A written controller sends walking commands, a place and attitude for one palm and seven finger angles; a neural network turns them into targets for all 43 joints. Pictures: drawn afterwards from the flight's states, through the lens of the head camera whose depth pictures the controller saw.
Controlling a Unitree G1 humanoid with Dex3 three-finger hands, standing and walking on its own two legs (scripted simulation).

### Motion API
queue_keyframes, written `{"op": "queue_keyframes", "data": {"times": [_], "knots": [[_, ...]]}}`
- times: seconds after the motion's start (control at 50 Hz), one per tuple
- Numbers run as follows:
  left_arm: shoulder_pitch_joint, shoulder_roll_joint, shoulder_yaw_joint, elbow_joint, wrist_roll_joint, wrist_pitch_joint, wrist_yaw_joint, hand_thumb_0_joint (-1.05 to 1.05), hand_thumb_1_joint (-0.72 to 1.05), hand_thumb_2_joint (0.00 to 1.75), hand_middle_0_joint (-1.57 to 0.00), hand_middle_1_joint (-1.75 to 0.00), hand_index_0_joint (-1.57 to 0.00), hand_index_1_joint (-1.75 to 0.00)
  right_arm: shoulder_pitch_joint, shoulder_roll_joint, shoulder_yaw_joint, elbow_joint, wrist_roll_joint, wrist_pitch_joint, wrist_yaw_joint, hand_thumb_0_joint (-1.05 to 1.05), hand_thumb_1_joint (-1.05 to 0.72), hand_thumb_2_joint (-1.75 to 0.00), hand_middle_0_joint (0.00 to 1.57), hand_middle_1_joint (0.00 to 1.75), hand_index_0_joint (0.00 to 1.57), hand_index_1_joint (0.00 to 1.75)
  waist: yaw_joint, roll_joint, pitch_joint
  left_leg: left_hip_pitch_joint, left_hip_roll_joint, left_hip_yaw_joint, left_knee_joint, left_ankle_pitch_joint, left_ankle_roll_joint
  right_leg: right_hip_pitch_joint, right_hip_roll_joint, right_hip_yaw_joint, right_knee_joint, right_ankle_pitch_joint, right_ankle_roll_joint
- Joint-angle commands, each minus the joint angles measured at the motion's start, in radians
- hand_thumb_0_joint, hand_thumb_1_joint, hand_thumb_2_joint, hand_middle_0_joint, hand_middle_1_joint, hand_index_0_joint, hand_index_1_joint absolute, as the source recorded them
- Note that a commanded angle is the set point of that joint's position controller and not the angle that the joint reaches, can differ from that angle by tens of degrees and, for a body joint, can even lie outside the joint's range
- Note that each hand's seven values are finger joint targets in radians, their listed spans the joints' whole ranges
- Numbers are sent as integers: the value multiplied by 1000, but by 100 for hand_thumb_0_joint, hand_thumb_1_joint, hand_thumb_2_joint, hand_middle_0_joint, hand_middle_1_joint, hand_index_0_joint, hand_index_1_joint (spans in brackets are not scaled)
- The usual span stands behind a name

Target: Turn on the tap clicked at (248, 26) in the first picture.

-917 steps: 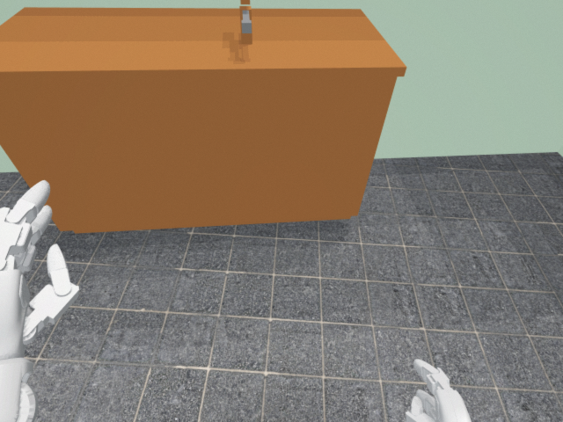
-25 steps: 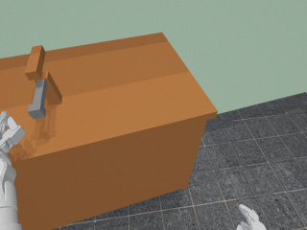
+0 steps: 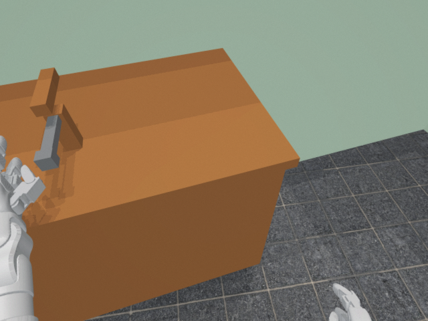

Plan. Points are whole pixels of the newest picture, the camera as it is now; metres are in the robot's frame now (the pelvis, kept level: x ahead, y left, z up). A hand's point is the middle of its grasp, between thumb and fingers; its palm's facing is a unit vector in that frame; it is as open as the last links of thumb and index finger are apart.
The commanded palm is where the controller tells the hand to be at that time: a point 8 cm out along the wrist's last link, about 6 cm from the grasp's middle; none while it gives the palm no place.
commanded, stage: push the lever round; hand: left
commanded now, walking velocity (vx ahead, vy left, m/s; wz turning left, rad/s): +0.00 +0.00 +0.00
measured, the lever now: (47, 159) +0.34 +0.34 +0.14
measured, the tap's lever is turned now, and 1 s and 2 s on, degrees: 0 1 30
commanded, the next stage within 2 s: none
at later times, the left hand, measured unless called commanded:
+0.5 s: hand (54, 184) +0.29 +0.31 +0.13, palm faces +0.63 -0.77 -0.05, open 7.8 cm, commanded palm +0.25 +0.33 +0.13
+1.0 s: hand (67, 178) +0.31 +0.29 +0.13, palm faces +0.72 -0.69 -0.04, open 7.4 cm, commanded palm +0.27 +0.31 +0.13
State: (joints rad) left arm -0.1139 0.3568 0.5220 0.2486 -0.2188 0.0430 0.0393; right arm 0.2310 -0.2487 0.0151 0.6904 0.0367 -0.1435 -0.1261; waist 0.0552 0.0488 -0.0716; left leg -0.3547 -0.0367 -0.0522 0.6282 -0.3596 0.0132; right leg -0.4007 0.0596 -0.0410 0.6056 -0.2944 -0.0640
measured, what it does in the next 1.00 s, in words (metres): stands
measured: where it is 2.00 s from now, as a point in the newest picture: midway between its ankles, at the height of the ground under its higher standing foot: outside the picture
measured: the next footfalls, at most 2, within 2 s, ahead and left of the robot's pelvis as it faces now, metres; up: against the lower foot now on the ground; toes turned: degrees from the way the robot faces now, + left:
none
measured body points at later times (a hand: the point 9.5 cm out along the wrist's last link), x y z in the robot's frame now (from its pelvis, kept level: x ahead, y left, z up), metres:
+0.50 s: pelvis -0.02 -0.01 +0.00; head -0.01 -0.03 +0.45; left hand +0.25 +0.34 +0.14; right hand +0.16 -0.24 -0.10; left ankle -0.03 +0.11 -0.73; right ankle +0.01 -0.08 -0.73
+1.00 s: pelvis -0.02 -0.01 +0.00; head -0.01 -0.03 +0.45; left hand +0.26 +0.32 +0.13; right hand +0.16 -0.24 -0.11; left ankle -0.03 +0.11 -0.73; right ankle +0.01 -0.08 -0.73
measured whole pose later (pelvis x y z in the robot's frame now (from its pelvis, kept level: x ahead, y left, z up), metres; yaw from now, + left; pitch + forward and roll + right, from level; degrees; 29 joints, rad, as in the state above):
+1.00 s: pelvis -0.02 -0.01 +0.00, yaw +2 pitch +3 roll +0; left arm -0.24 0.20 0.37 0.24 -0.11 0.08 0.39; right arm 0.16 -0.23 0.02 0.75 0.00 -0.10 -0.14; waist 0.06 0.05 -0.05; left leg -0.35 -0.04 -0.08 0.62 -0.32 0.00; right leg -0.39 0.05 -0.07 0.60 -0.27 -0.07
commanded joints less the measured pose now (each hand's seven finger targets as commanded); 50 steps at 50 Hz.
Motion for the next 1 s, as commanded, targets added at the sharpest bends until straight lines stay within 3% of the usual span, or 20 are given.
{"op": "queue_keyframes", "data": {"times": [0.0, 0.02, 0.06, 0.1, 0.14, 0.2, 0.3, 0.36, 0.38, 0.4, 0.44, 0.48, 0.52, 0.56, 0.58, 0.72, 0.76, 0.78, 0.94, 0.98], "knots": [[-213, 274, 70, -259, -11, -66, 7, 0, 90, 90, -15, -15, -15, -15, -77, -119, -48, -139, 3, -52, -6, 0, -90, -90, 20, 30, 20, 30, 8, 29, -226, 1, 11, 11, -69, 352, -5, 219, -48, 44, -42, 345, 37], [-214, 290, 85, -256, -12, -65, 11, 0, 90, 90, -15, -15, -15, -15, -78, -119, -49, -136, 4, -53, -8, 0, -90, -90, 20, 30, 20, 30, 7, 10, -220, -5, 11, 8, -70, 337, -3, 219, -48, 45, -45, 332, 37], [-212, 282, 77, -264, -8, -59, 16, 0, 90, 90, -15, -15, -15, -15, -86, -118, -47, -136, 6, -52, -10, 0, -90, -90, 20, 30, 20, 30, 9, 28, -211, -8, 12, 11, -75, 315, 0, 214, -51, 48, -50, 311, 38], [-258, 251, 40, -265, -5, -57, 19, 0, 90, 90, -15, -15, -15, -15, -94, -115, -42, -131, 5, -56, -14, 0, -90, -90, 20, 30, 20, 30, -6, 20, -186, -10, 9, 9, -78, 279, 1, 196, -52, 51, -60, 276, 38], [-249, 286, 71, -258, -4, -60, 24, 0, 90, 90, -15, -15, -15, -15, -96, -118, -45, -127, 5, -57, -19, 0, -90, -90, 20, 30, 20, 30, 0, 12, -194, -16, 11, 10, -77, 258, 6, 202, -53, 58, -66, 257, 40], [-286, 239, 21, -260, 4, -62, 33, 0, 90, 90, -15, -15, -15, -15, -110, -109, -38, -124, 5, -61, -20, 0, -90, -90, 20, 30, 20, 30, -9, 19, -175, -20, 9, 10, -81, 226, 6, 187, -56, 61, -73, 221, 40], [-291, 219, 5, -271, 19, -58, 84, 0, 90, 90, -15, -15, -15, -15, -121, -107, -37, -119, 0, -68, -21, 0, -90, -90, 20, 30, 20, 30, -3, 19, -199, -23, 8, 8, -83, 203, 5, 194, -60, 64, -77, 189, 41], [-309, 212, 1, -240, 31, -39, 116, 0, 90, 90, -15, -15, -15, -15, -129, -106, -32, -117, -1, -61, -21, 0, -90, -90, 20, 30, 20, 30, -5, -23, -173, -48, 10, 4, -91, 176, 8, 196, -66, 67, -86, 160, 45], [-327, 185, -23, -253, 34, -37, 126, 0, 90, 90, -15, -15, -15, -15, -137, -103, -32, -119, -2, -60, -20, 0, -90, -90, 20, 30, 20, 30, -6, -10, -177, -41, 8, 7, -90, 172, 9, 190, -66, 69, -90, 156, 45], [-316, 208, 5, -242, 36, -32, 140, 0, 90, 90, -15, -15, -15, -15, -136, -104, -34, -116, -4, -58, -21, 0, -90, -90, 20, 30, 20, 30, 1, -14, -187, -46, 8, 9, -88, 171, 9, 201, -67, 75, -91, 154, 46], [-331, 207, -2, -267, 50, -33, 161, 0, 90, 90, -15, -15, -15, -15, -142, -102, -32, -118, -6, -51, -19, 0, -90, -90, 20, 30, 20, 30, 4, 4, -199, -45, 8, 8, -89, 174, 9, 210, -68, 75, -89, 153, 45], [-350, 174, -32, -273, 57, -37, 182, 0, 90, 90, -15, -15, -15, -15, -148, -97, -31, -116, -10, -50, -17, 0, -90, -90, 20, 30, 20, 30, -9, 2, -194, -42, 8, 13, -84, 178, 11, 206, -69, 78, -90, 163, 47], [-366, 182, -26, -256, 65, -38, 200, 0, 90, 90, -15, -15, -15, -15, -146, -101, -31, -109, -13, -45, -18, 0, -90, -90, 20, 30, 20, 30, -11, -23, -189, -53, 8, 11, -85, 166, 12, 209, -71, 81, -94, 151, 48], [-362, 182, -27, -275, 74, -38, 214, 0, 90, 90, -15, -15, -15, -15, -151, -98, -32, -111, -13, -40, -19, 0, -90, -90, 20, 30, 20, 30, -5, 13, -208, -43, 9, 12, -88, 179, 10, 217, -71, 78, -88, 163, 44], [-395, 133, -78, -292, 76, -38, 218, 0, 90, 90, -15, -15, -15, -15, -158, -95, -30, -111, -14, -40, -19, 0, -90, -90, 20, 30, 20, 30, -20, 20, -197, -33, 7, 14, -84, 178, 12, 202, -72, 78, -92, 165, 45], [-457, 100, -116, -234, 94, -26, 275, 0, 90, 90, -15, -15, -15, -15, -163, -101, -32, -88, -23, -34, -27, 0, -90, -90, 20, 30, 20, 30, -33, -40, -174, -42, 6, 4, -92, 123, 14, 178, -75, 80, -117, 89, 48], [-469, 114, -105, -258, 104, -27, 291, 0, 90, 90, -15, -15, -15, -15, -165, -100, -33, -89, -26, -28, -27, 0, -90, -90, 20, 30, 20, 30, -25, -12, -216, -32, 3, 4, -91, 154, 12, 205, -79, 80, -108, 125, 45], [-486, 85, -134, -257, 105, -28, 295, 0, 90, 90, -15, -15, -15, -15, -168, -97, -32, -87, -26, -27, -26, 0, -90, -90, 20, 30, 20, 30, -34, -26, -212, -27, 5, 4, -89, 155, 11, 199, -78, 78, -109, 130, 46], [-507, 58, -149, -244, 128, -26, 353, 0, 90, 90, -15, -15, -15, -15, -177, -95, -34, -79, -34, -9, -24, 0, -90, -90, 20, 30, 20, 30, -30, -28, -224, -15, 2, -1, -90, 179, 10, 205, -78, 69, -103, 159, 43], [-529, 11, -193, -257, 134, -27, 365, 0, 90, 90, -15, -15, -15, -15, -183, -88, -33, -81, -35, -6, -21, 0, -90, -90, 20, 30, 20, 30, -37, 1, -229, 2, 2, 2, -89, 190, 6, 195, -78, 66, -100, 172, 41]]}}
